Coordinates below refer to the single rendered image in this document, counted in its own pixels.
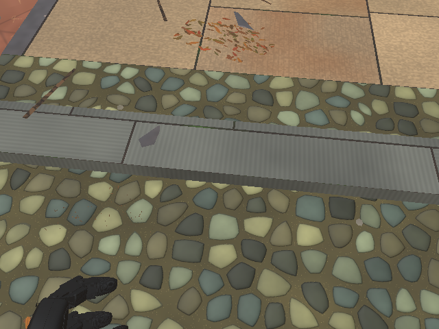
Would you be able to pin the left robot hand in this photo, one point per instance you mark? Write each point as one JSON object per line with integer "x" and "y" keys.
{"x": 53, "y": 312}

